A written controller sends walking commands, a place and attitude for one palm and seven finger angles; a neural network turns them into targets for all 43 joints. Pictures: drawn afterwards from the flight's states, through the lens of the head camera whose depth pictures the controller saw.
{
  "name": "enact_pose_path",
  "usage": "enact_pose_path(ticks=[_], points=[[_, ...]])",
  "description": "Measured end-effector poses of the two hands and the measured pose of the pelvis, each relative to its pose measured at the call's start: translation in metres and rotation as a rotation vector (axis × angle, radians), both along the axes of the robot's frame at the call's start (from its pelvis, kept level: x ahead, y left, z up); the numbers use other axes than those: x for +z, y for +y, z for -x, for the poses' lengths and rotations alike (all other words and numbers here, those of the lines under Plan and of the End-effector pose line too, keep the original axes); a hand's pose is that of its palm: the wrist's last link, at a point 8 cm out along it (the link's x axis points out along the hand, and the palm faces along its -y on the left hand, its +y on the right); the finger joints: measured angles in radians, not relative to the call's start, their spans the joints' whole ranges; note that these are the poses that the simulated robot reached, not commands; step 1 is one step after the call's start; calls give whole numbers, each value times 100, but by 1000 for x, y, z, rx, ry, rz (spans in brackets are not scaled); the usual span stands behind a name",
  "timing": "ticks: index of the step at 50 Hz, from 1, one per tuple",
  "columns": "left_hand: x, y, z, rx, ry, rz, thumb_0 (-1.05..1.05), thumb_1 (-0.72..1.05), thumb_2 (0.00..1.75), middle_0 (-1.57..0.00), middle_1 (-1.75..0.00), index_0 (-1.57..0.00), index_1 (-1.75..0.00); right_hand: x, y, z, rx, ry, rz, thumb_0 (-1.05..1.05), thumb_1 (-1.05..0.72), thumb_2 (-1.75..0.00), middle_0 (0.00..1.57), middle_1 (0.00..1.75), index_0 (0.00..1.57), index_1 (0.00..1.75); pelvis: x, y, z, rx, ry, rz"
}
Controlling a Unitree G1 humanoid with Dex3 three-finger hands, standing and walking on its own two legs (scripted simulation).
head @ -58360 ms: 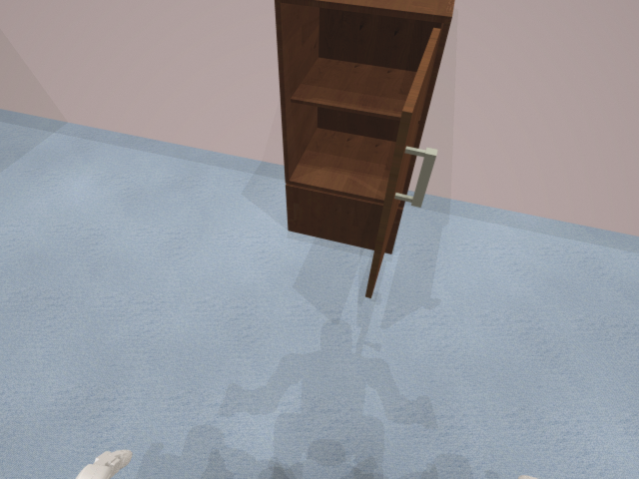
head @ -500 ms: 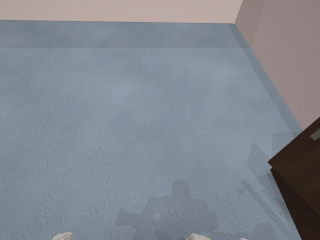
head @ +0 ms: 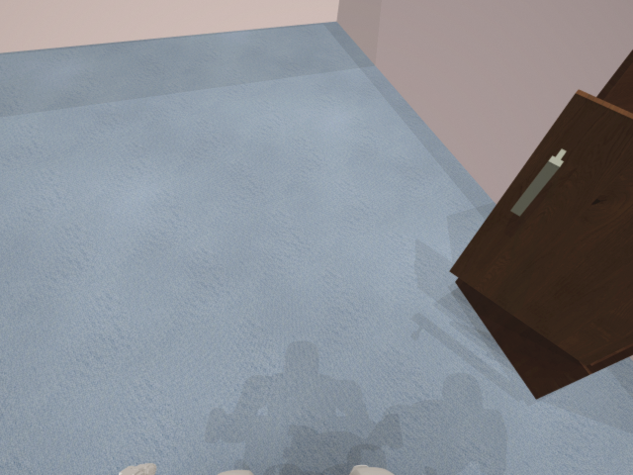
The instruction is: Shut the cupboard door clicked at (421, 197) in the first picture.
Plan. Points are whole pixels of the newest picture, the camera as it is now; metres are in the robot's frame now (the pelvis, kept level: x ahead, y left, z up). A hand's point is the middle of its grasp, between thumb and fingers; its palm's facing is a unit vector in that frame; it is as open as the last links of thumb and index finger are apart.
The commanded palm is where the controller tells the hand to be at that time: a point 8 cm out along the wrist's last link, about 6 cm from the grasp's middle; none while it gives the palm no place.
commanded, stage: turn to face it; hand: left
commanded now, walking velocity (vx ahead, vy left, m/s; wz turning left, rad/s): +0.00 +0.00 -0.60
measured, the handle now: (538, 182) +0.66 -0.42 -0.04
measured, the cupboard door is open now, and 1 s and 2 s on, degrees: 27 27 27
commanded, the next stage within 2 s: take the last steps up to it in 1.00 s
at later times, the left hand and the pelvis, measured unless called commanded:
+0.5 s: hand (220, 455) +0.16 +0.13 -0.14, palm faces -0.29 -0.91 -0.29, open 7.4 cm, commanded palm none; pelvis -0.01 -0.03 +0.00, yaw -18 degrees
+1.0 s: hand (209, 434) +0.19 +0.16 -0.16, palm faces -0.46 -0.86 -0.19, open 7.4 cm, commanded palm none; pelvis +0.02 +0.01 +0.02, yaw -31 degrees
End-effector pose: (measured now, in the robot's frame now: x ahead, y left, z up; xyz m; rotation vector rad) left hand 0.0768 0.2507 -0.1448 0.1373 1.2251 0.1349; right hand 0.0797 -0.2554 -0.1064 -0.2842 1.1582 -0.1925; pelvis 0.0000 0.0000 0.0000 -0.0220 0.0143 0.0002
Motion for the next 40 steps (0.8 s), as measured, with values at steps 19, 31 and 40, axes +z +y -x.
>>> enact_pose_path(ticks=[19, 31, 40], points=[[32, -47, -94, -309, -110, -81, 0, 90, 90, -20, -29, -19, -30, -34, -21, 118, -323, 102, -102, 1, -91, -90, 20, 30, 20, 30, -4, -24, 3, -250, -14, -17], [37, -81, -80, -400, -35, -76, 0, 90, 90, -21, -30, -20, -30, -15, -50, 111, -415, 31, -82, 1, -91, -90, 20, 30, 20, 30, 12, -34, 6, -369, -5, -37], [9, -60, -89, -418, 20, -28, 0, 90, 90, -21, -30, -20, -30, 0, -33, 85, -443, -44, -8, 1, -91, -90, 20, 30, 20, 30, 4, -11, -13, -446, 6, -3]])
